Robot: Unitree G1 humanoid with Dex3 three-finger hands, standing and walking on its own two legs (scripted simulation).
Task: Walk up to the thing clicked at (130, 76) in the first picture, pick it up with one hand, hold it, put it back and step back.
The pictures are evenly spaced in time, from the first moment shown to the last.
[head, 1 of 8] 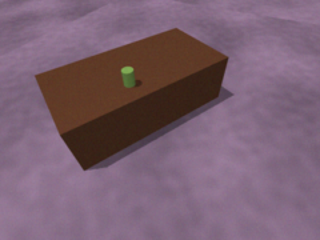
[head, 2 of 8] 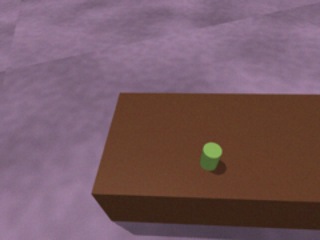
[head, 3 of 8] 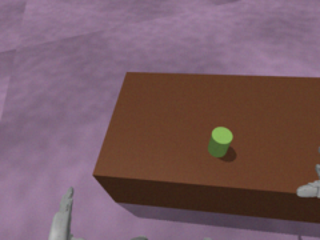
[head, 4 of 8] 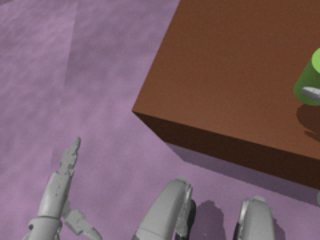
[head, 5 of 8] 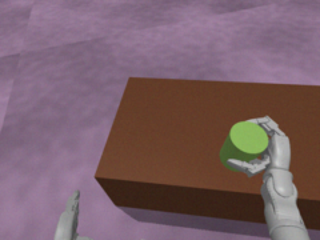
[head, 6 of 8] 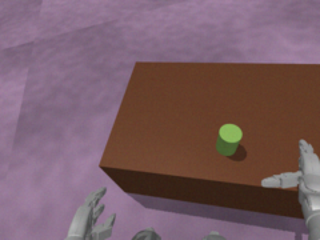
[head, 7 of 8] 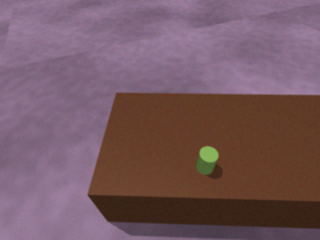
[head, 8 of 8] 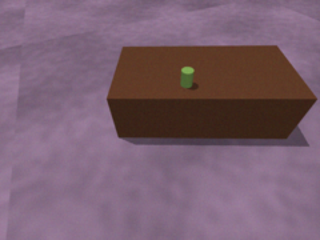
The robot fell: no
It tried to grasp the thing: yes
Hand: right
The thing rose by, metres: 0.31
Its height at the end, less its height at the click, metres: +0.00
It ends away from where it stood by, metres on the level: 0.02
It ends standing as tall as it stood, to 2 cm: yes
